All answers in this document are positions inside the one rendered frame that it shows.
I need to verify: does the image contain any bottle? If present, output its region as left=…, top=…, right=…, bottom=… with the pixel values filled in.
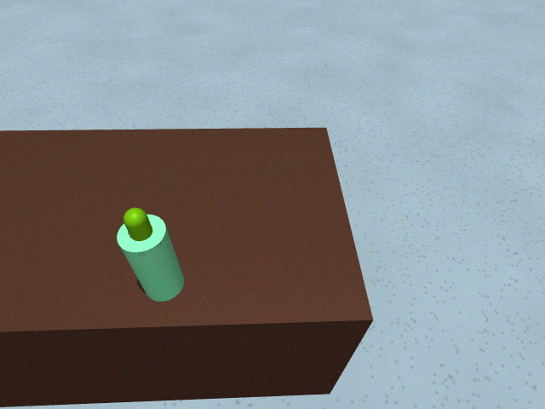
left=117, top=208, right=184, bottom=302

